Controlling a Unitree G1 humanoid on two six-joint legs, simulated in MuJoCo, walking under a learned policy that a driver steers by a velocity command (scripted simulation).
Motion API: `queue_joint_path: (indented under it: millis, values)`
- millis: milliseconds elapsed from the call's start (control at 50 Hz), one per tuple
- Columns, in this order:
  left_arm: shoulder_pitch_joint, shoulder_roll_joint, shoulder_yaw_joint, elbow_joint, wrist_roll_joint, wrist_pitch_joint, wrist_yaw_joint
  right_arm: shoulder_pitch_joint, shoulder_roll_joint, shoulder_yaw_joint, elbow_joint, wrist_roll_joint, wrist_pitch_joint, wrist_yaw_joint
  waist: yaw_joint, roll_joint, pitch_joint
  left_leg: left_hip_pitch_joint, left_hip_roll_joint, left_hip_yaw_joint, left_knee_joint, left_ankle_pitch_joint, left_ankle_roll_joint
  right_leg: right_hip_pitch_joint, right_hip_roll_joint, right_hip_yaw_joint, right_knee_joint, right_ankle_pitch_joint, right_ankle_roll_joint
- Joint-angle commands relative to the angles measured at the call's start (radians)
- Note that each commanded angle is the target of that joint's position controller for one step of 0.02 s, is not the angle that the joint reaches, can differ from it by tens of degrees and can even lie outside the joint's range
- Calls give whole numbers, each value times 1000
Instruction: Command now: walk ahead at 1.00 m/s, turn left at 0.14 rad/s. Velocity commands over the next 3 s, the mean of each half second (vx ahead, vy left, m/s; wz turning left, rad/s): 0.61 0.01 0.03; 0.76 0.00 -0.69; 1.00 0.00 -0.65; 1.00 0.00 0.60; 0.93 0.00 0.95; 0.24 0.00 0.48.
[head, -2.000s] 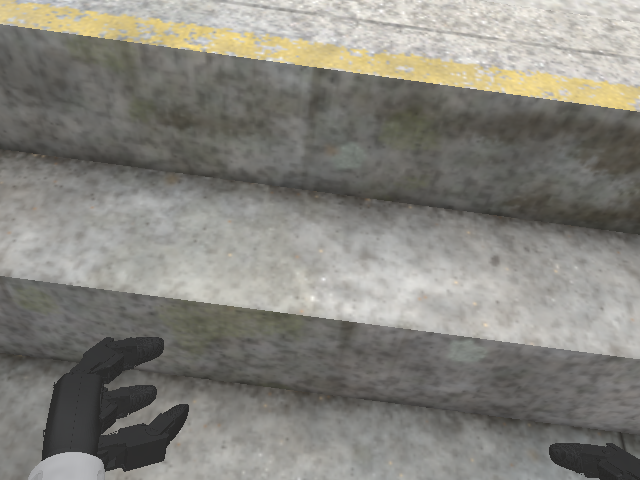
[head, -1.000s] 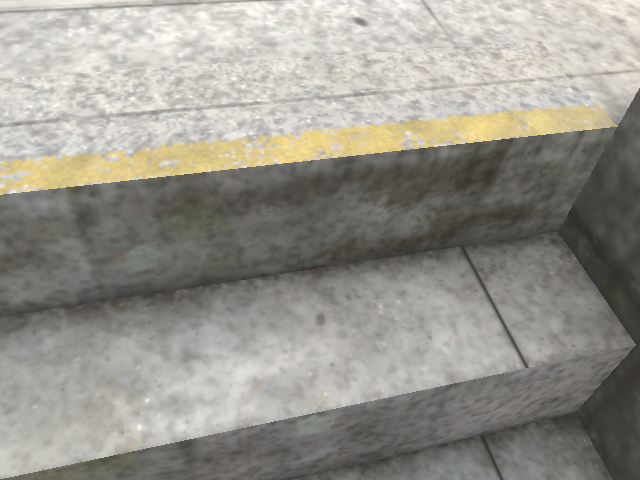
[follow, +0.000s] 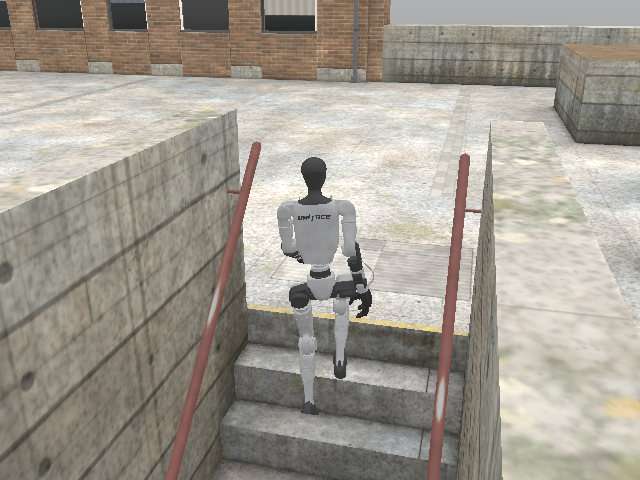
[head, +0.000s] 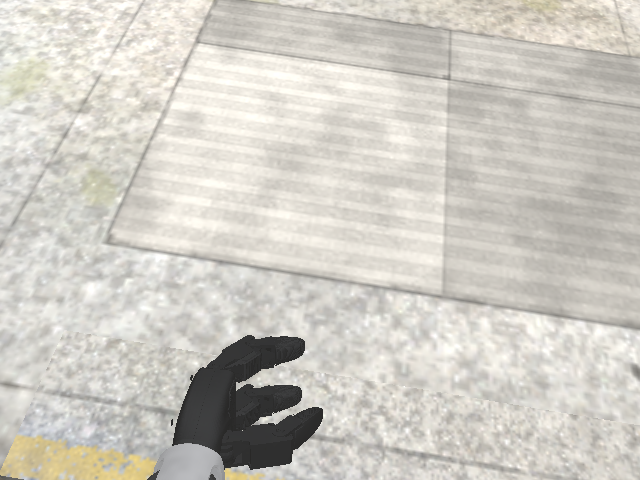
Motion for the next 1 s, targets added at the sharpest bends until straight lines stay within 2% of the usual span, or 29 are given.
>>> queue_joint_path:
  millis: [20, 40, 60, 100, 220, 280, 300, 320, 340, 360, 380, 400, 420, 440, 500, 580, 600, 620, 640, 660, 680, 740, 760, 780, 800, 820, 860, 920, 1000]
  values:
    - [231, 288, 153, 55, 28, 36, 48, -208, -147, -64, -179, -33, -40, 48, 175, -408, -458, -559, -126, -18, 1310, -291, -88, 728, -311, 814, -598, -131, -238]
    - [54, 217, 147, 13, 50, 49, 63, -422, -59, -34, -339, -76, -4, 37, 139, -194, -286, -764, -70, -109, 1633, -409, -75, 485, -386, 911, -723, -270, -183]
    - [-52, 203, 147, 32, 54, 35, 75, -471, 8, 6, -439, -81, 26, 26, 81, -148, -164, -858, -1, -188, 1668, -515, -49, 371, -454, 911, -814, -241, -141]
    - [-86, 165, 140, 133, 70, 7, 85, -270, 16, 32, -437, -58, 82, 12, -82, -20, 9, -813, 20, -186, 1604, -520, -60, 116, -421, 654, -884, -71, -25]
    - [-288, 337, 145, 162, 12, -64, 59, 98, -107, 4, -314, 40, 162, 5, -329, -14, -32, -182, 79, 130, 921, -222, -60, -126, -228, 4, -879, 146, 93]
    - [-61, 289, 138, 189, -13, -78, 60, 226, -178, -6, -176, 86, 117, 34, -256, 84, -121, 198, 70, 377, 187, -125, 2, 142, -124, -46, -489, 334, 31]
    - [1, 283, 162, 217, 53, -67, 43, 268, -78, 18, -95, 47, 97, 14, -177, 220, 26, -67, -23, 334, -309, 115, 7, 517, 7, -77, -93, 537, 127]
    - [417, 203, 177, 200, -12, -41, 20, 234, -232, -1, -108, -85, 61, -10, 33, 351, -188, 372, 345, -277, -30, 1528, 114, 197, 118, 205, 419, 107, 256]
    - [462, 200, 171, 210, 0, -19, 10, 243, -277, -31, -152, -63, 60, -32, -29, 172, -321, 466, 476, -580, 31, 1833, 87, 83, 121, 404, 743, 146, 273]
    - [312, 145, 149, 135, 39, -4, -18, 118, -291, -43, -142, -3, 89, -68, 34, -23, -238, 367, 404, -558, 57, 1199, 91, -30, 88, 418, 877, 293, 278]
    - [130, 55, 103, 0, 91, -28, -74, -21, -239, -34, -138, -29, 82, -21, 115, -15, -278, 226, 304, -609, -75, -1037, 118, -179, -21, 325, 755, 504, 163]
    - [36, 141, 112, -34, 56, -23, -41, -254, -203, 3, -269, 9, 109, -47, 103, 36, 13, 19, 264, -332, -29, -322, 127, -33, -57, 351, 314, 341, 200]
    - [25, 148, 106, -56, 20, -4, -53, -322, -71, 42, -248, 9, 120, -85, 160, -49, -7, -144, 235, -289, -19, -228, 96, 160, -85, 352, 131, 378, 220]
    - [133, 148, 100, -38, -23, 35, -53, -269, -68, 52, -214, -6, 107, -110, 187, -44, -46, -129, 230, -226, -64, -121, 57, 324, -102, 311, -93, 424, 235]
    - [244, 183, 105, 27, -88, 100, 23, -82, -280, -45, -197, -45, 130, -93, 63, 211, -86, 89, 281, -172, -192, -97, 18, 515, -75, 210, -680, 319, 166]
    - [247, 163, 126, 31, -15, 59, 14, -67, -252, -62, -194, 11, 160, -50, 70, -27, -126, 10, 241, -18, 35, -349, -14, 640, -34, 163, -868, 644, 114]
    - [263, 168, 130, 19, 10, 26, -3, -27, -220, -62, -165, 14, 182, -40, 108, -83, -98, -143, 119, 102, 252, -622, -55, 714, -109, 312, -942, 700, 96]
    - [334, 297, 171, 32, 37, 33, 10, -82, -209, -57, -214, -20, 196, -27, 160, -204, -89, -468, 31, 176, 596, -844, -146, 801, -332, 699, -1008, 647, 21]
    - [102, 395, 197, 19, 23, 61, -7, -212, -128, -35, -304, -44, 159, 18, 40, -547, -141, -391, 13, 152, 784, -726, -116, 379, -230, 776, -1129, -248, -80]
    - [-71, 341, 180, -27, 15, 66, -14, -257, -151, -34, -335, -49, 150, 12, -26, -449, -63, -234, -15, 164, 877, -693, -150, 109, -196, 658, -1202, -85, -65]
    - [-124, 317, 179, -9, 20, 66, -4, -155, -185, -37, -290, -1, 156, 2, -94, -250, -55, -59, -18, 226, 811, -624, -144, -7, -94, 419, -1123, 209, -23]
    - [-109, 177, 153, -22, 41, 70, 19, 143, -199, -1, -202, 40, 131, -23, -160, -56, 71, 209, 23, 344, -15, -667, -105, -75, 99, 266, -854, 421, 106]
    - [17, 107, 144, 9, 33, 88, 21, 53, -172, 1, -200, 47, 131, -34, -98, 182, 29, 160, 135, 251, -253, -451, -81, 104, 222, 227, -230, 416, 116]
    - [186, 90, 142, 40, 38, 80, 16, -160, -117, 33, -261, -16, 110, -29, 54, 210, -54, 128, 194, 178, -34, -220, -78, 77, 257, 319, 417, 310, 109]
    - [454, 242, 186, -16, 57, 95, 29, -507, -266, -6, -377, -77, 64, -50, 339, 282, -202, 70, 494, -168, -14, -200, 3, 106, 63, 363, 607, 373, 170]
    - [454, 347, 215, 1, 79, 118, 34, -725, -257, -20, -480, -62, 36, -72, 384, 109, -206, -151, 566, -260, -64, -626, 15, 179, -104, 412, 645, 484, 185]
    - [244, 378, 213, -31, 76, 129, 2, -447, -207, -3, -433, -55, 25, -74, 207, -217, -110, 68, 436, -86, 108, -707, -13, -28, -61, 311, 364, 658, 232]
    - [64, 287, 193, -88, 32, 103, -17, -279, -315, -53, -366, -89, 21, -58, 126, -61, -155, 299, 455, -50, 107, -626, -7, -84, -83, 313, 182, 566, 214]
    - [42, 289, 210, -102, 3, 81, -16, -354, -244, -24, -387, -104, 24, -5, 155, 98, -136, 160, 457, 117, 140, -712, 7, 87, -146, 188, -22, 589, 218]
